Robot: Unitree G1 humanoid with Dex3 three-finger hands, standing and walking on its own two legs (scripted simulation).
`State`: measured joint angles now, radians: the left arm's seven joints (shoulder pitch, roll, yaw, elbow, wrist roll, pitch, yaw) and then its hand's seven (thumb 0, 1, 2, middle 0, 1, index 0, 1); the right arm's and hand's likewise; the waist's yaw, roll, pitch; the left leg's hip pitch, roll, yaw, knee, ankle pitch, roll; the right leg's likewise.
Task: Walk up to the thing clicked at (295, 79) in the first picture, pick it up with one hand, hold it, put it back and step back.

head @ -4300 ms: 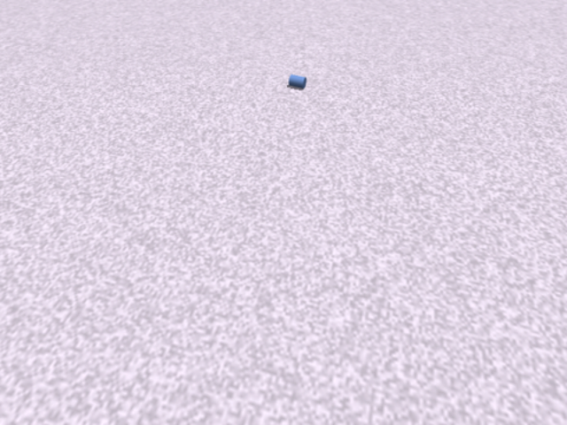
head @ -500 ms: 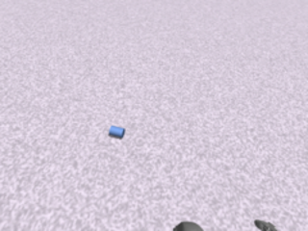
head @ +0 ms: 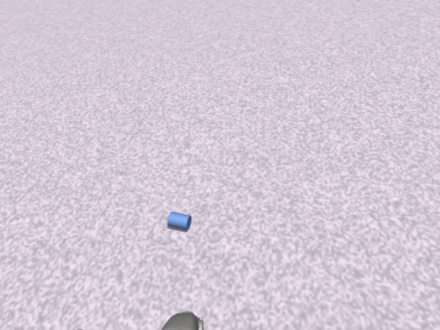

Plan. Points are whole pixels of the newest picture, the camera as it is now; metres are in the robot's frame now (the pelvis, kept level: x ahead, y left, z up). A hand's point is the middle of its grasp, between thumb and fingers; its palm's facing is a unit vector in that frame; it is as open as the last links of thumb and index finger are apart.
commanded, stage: walk up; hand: left
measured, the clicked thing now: (179, 220) +0.73 +0.28 -0.74
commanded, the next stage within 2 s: none
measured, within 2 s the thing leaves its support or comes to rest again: neither
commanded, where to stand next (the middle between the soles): +0.33 +0.05 m, yaw -1 degrees
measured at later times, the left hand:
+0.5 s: hand (94, 285) +0.24 +0.32 -0.15, palm faces -0.10 -0.93 -0.35, open 7.4 cm
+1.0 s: hand (109, 246) +0.34 +0.32 -0.17, palm faces -0.03 -0.93 -0.37, open 7.4 cm
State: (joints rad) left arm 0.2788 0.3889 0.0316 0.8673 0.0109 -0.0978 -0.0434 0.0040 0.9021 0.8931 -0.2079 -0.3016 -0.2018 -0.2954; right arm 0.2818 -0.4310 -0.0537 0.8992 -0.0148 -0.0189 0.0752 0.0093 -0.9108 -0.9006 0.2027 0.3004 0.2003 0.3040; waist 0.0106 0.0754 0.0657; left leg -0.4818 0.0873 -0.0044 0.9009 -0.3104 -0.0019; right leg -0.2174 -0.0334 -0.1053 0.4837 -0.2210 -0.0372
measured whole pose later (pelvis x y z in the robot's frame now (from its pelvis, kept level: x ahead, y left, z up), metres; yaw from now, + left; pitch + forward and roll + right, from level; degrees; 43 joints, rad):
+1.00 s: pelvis +0.26 +0.06 -0.02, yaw -1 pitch -3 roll +0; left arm 0.19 0.39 0.01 0.96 -0.01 -0.01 0.00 0.01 0.90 0.89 -0.21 -0.30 -0.20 -0.29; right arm 0.20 -0.39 -0.02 0.98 -0.01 0.00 0.02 0.01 -0.91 -0.90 0.20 0.30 0.20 0.30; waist 0.01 0.00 0.09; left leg -0.37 0.05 0.02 0.70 -0.28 -0.01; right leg -0.35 -0.05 -0.03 0.73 -0.39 -0.01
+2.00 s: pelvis +0.29 +0.05 +0.01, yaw -1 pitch -2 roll +0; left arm 0.06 0.34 0.01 1.18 0.01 -0.01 -0.02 0.01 0.91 0.89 -0.20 -0.30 -0.20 -0.29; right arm 0.09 -0.35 0.00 1.19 0.00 0.00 0.01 0.01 -0.91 -0.90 0.20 0.30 0.20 0.30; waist -0.01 0.00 0.05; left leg -0.16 0.04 0.03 0.34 -0.14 -0.02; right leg -0.12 -0.04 -0.04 0.32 -0.16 0.03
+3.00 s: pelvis +0.32 +0.05 +0.01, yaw +0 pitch -2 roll +0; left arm 0.10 0.35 0.00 1.14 0.01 -0.01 -0.01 0.00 0.91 0.89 -0.20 -0.30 -0.20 -0.29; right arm 0.08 -0.35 0.01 1.14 -0.01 0.00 0.01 0.01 -0.91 -0.90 0.20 0.30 0.20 0.30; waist 0.00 0.01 0.04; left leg -0.13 0.05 0.02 0.33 -0.17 -0.03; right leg -0.09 -0.04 -0.04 0.32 -0.19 0.02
